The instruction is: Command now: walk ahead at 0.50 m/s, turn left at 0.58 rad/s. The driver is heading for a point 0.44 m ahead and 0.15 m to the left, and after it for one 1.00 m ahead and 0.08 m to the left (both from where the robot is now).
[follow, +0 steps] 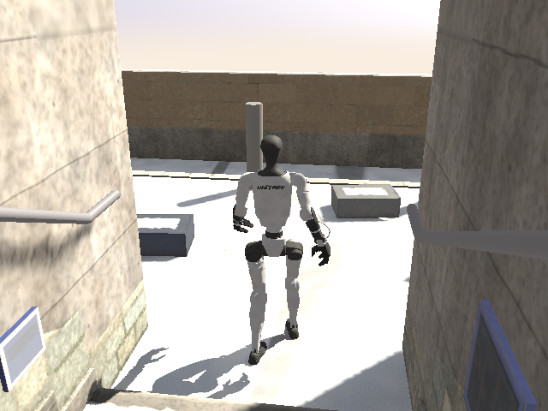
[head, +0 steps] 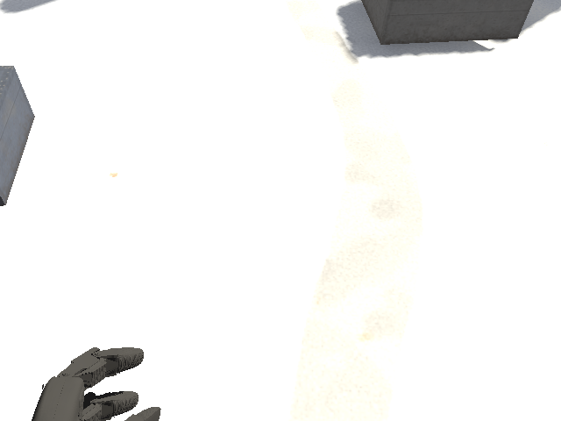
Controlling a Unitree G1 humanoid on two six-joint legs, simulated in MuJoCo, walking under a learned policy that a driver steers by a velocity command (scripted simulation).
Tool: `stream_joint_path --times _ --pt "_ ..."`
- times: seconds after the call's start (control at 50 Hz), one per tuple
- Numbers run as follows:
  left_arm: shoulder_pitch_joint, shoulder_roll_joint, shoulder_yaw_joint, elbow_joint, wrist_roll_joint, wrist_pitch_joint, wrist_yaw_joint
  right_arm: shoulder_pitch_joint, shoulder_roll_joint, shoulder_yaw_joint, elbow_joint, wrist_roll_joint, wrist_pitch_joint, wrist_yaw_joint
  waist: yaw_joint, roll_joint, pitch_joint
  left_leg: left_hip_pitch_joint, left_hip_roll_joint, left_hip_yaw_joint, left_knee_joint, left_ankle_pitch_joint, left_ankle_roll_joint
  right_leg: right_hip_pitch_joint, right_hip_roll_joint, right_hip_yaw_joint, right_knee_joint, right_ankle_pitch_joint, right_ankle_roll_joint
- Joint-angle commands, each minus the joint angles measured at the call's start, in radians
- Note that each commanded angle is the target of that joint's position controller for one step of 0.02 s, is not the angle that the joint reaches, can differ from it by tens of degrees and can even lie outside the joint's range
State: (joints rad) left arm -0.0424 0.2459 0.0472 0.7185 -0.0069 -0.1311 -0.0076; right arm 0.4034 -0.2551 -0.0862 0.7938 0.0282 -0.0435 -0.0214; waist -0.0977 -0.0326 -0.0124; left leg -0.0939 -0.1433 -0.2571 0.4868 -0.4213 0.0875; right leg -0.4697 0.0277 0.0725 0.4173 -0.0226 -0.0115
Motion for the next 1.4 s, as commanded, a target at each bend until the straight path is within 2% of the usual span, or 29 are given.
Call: stream_joint_path --times 0.02,0.04,0.06,0.08,0.1,0.14,0.26,0.34,0.44,0.48,0.52,0.54,0.56,0.58,0.6,0.64,0.66,0.72,0.86,0.98,1.04,1.08,1.1,1.12,1.14,1.16,1.2,1.28,1.4 --pt "0.306 0.226 0.077 -0.016 0.017 -0.023 0.015 -0.092 -0.049 0.001 -0.108 -0.02 -0.021 0.005 0.218 0.051 -0.253 -0.245 0.125 -0.07 0.386 0.357 0.028 0.595 -0.23 0.184 0.026 -0.008 -0.126" --pt "0.386 0.268 0.089 0.018 0.024 -0.01 0.01 0.068 -0.02 0.014 -0.122 0.014 -0.025 0.006 0.15 -0.297 -0.37 -0.579 0.014 0.027 0.651 -0.159 -0.032 0.886 -0.446 0.621 -0.041 -0.182 -0.296" --pt "0.356 0.174 0.071 -0.002 0.0 -0.003 0.006 0.068 -0.126 -0.003 -0.093 0.022 -0.02 0.0 0.163 -0.191 -0.291 -0.698 0.109 0.03 0.786 -0.147 -0.045 0.839 -0.459 0.672 -0.079 -0.394 -0.273" --pt "0.313 0.117 0.055 -0.017 -0.003 0.006 0.01 -0.044 -0.174 -0.016 -0.109 0.01 -0.012 0.0 0.188 -0.089 -0.158 -0.729 0.14 0.058 0.823 -0.046 -0.055 0.708 -0.41 0.525 -0.104 -0.384 -0.224" --pt "0.263 0.109 0.047 -0.022 0.006 0.013 0.01 -0.099 -0.161 -0.017 -0.123 -0.003 -0.006 -0.001 0.168 -0.012 -0.076 -0.697 0.172 0.091 0.81 0.027 -0.063 0.571 -0.367 0.408 -0.13 -0.271 -0.197" --pt "0.229 0.087 0.035 -0.007 0.019 0.017 0.005 -0.125 -0.124 -0.02 -0.143 -0.004 -0.001 0.007 0.125 -0.03 -0.007 -0.631 0.223 0.105 0.746 0.098 -0.061 0.416 -0.294 0.246 -0.184 -0.114 -0.171" --pt "0.247 0.141 0.055 0.05 0.004 0.004 0.004 -0.199 -0.066 -0.004 -0.203 -0.005 0.011 0.012 0.118 -0.032 0.016 -0.671 0.259 0.146 0.541 0.248 -0.082 0.393 -0.281 0.015 -0.254 0.14 -0.182" --pt "0.266 0.171 0.06 0.076 -0.002 0.016 0.014 -0.309 -0.053 0.008 -0.231 -0.004 -0.002 0.038 0.157 -0.032 0.032 -0.599 0.247 0.21 0.303 0.449 -0.076 0.41 -0.251 -0.123 -0.256 0.16 -0.143" --pt "0.334 0.221 0.073 0.1 -0.018 0.045 0.013 -0.424 -0.068 0.009 -0.287 0.001 0.003 0.072 0.179 -0.037 0.076 -0.583 0.218 0.276 0.168 0.357 -0.034 0.525 -0.304 -0.178 -0.206 0.213 -0.123" --pt "0.33 0.253 0.082 0.099 -0.026 0.057 0.019 -0.39 -0.099 -0.006 -0.294 -0.006 0.009 0.077 0.138 -0.067 0.041 -0.479 0.162 0.329 0.144 0.249 0.005 0.555 -0.309 -0.221 -0.095 0.509 -0.104" --pt "0.314 0.262 0.082 0.09 -0.031 0.071 0.029 -0.158 -0.17 -0.049 -0.238 -0.007 0.016 0.07 0.0 -0.054 -0.085 -0.148 0.079 0.37 0.054 0.28 0.066 0.486 -0.27 -0.276 0.222 0.696 -0.065" --pt "0.323 0.222 0.064 0.07 -0.009 0.068 0.034 0.021 -0.245 -0.082 -0.195 -0.005 0.024 0.051 -0.075 0.036 -0.18 0.178 0.167 0.203 0.05 0.314 0.121 0.234 -0.232 -0.277 0.523 0.418 -0.024" --pt "0.404 0.079 0.016 0.002 0.028 0.041 0.018 -0.015 -0.359 -0.09 -0.204 -0.001 0.013 0.045 0.055 0.311 -0.265 0.491 0.429 -0.37 -0.034 0.178 0.301 -0.226 -0.032 -0.198 0.871 -0.534 0.029" --pt "0.309 0.162 0.026 -0.009 -0.004 0.002 0.001 0.036 -0.278 -0.065 -0.229 -0.007 0.001 0.047 -0.027 0.217 -0.386 0.533 0.478 -0.562 -0.161 0.071 0.331 -0.334 -0.024 0.016 0.984 -0.57 0.017" --pt "0.226 0.199 0.036 -0.038 -0.036 -0.013 -0.006 -0.001 -0.227 -0.048 -0.215 -0.015 -0.011 0.05 -0.03 0.168 -0.245 0.441 0.447 -0.413 -0.175 0.148 0.282 -0.406 -0.066 0.015 0.968 -0.47 0.004" --pt "0.217 0.186 0.033 -0.028 0.001 -0.017 0.007 -0.132 -0.177 -0.029 -0.228 -0.011 -0.016 0.048 0.059 0.051 -0.101 0.143 0.366 -0.206 -0.187 0.35 0.222 -0.29 -0.134 0.007 0.797 -0.337 0.009" --pt "0.235 0.193 0.04 -0.026 0.011 -0.005 0.007 -0.172 -0.158 -0.02 -0.241 -0.021 -0.018 0.045 0.096 0.064 -0.076 0.042 0.339 -0.156 -0.209 0.433 0.212 -0.219 -0.152 0.012 0.754 -0.31 0.016" --pt "0.271 0.154 0.032 -0.008 0.017 0.029 0.004 -0.188 -0.144 -0.011 -0.22 -0.024 -0.029 0.035 0.129 0.076 -0.059 -0.076 0.32 -0.055 -0.255 0.565 0.216 -0.16 -0.156 -0.022 0.656 -0.242 0.053" --pt "0.076 0.101 0.004 -0.043 -0.006 0.035 -0.014 -0.095 -0.172 -0.006 -0.129 -0.027 -0.045 0.02 0.035 0.095 0.029 -0.075 0.284 0.128 -0.304 0.473 0.125 -0.146 -0.131 -0.055 0.268 0.188 0.037" --pt "-0.027 0.106 0.001 -0.105 -0.017 0.031 -0.053 -0.031 -0.19 -0.013 -0.061 -0.026 -0.033 0.019 -0.004 0.077 0.086 0.179 0.38 0.148 -0.244 0.569 0.107 -0.286 -0.09 -0.048 0.156 0.042 -0.029" --pt "0.047 0.127 0.012 -0.108 -0.01 0.032 -0.065 -0.065 -0.213 -0.019 -0.066 -0.025 -0.017 0.007 0.048 0.114 0.013 0.218 0.373 0.204 -0.108 0.972 0.067 -0.144 -0.023 -0.117 0.143 -0.094 -0.074" --pt "0.276 0.198 0.052 -0.062 -0.006 0.038 -0.053 -0.097 -0.218 -0.016 -0.081 -0.025 -0.005 -0.006 0.177 0.108 -0.128 0.123 0.314 0.275 0.197 1.176 0.017 0.204 0.033 -0.138 0.099 -0.036 -0.131" --pt "0.434 0.279 0.072 -0.044 -0.003 0.045 -0.038 -0.084 -0.181 0.002 -0.109 -0.048 -0.016 -0.014 0.227 -0.014 -0.246 -0.114 0.265 0.313 0.515 0.841 -0.024 0.51 -0.148 0.118 0.115 0.075 -0.207" --pt "0.444 0.319 0.077 -0.042 -0.007 0.041 -0.043 0.04 -0.07 0.035 -0.129 -0.057 -0.043 0.008 0.136 -0.26 -0.354 -0.537 0.052 0.238 0.832 -0.105 -0.094 0.845 -0.357 0.646 0.018 -0.076 -0.396" --pt "0.469 0.225 0.059 -0.044 -0.02 0.049 -0.037 -0.05 -0.163 0.024 -0.125 -0.034 -0.071 0.026 0.213 -0.142 -0.358 -0.653 0.099 0.112 0.899 -0.119 -0.083 0.882 -0.335 0.683 -0.061 -0.238 -0.36" --pt "0.416 0.205 0.052 -0.057 -0.014 0.055 -0.027 -0.154 -0.186 0.018 -0.164 -0.002 -0.087 0.035 0.218 -0.089 -0.209 -0.718 0.142 0.127 0.876 -0.031 -0.076 0.764 -0.31 0.549 -0.088 -0.224 -0.322" --pt "0.319 0.191 0.046 -0.085 -0.004 0.06 -0.02 -0.218 -0.174 0.019 -0.181 -0.035 -0.096 0.024 0.153 0.061 -0.063 -0.65 0.203 0.155 0.727 0.064 -0.086 0.49 -0.248 0.403 -0.125 -0.024 -0.292" --pt "0.28 0.184 0.042 -0.096 -0.002 0.057 -0.008 -0.164 -0.142 0.023 -0.18 -0.049 -0.061 0.013 0.08 -0.005 -0.028 -0.539 0.229 0.183 0.56 0.097 -0.139 0.276 -0.187 0.281 -0.181 0.157 -0.299" --pt "0.355 0.219 0.056 -0.063 -0.018 0.081 0.018 -0.372 -0.094 0.045 -0.216 -0.037 -0.067 0.022 0.158 -0.043 -0.015 -0.401 0.149 0.211 0.142 0.468 -0.171 0.181 -0.096 0.199 -0.146 0.056 -0.214"
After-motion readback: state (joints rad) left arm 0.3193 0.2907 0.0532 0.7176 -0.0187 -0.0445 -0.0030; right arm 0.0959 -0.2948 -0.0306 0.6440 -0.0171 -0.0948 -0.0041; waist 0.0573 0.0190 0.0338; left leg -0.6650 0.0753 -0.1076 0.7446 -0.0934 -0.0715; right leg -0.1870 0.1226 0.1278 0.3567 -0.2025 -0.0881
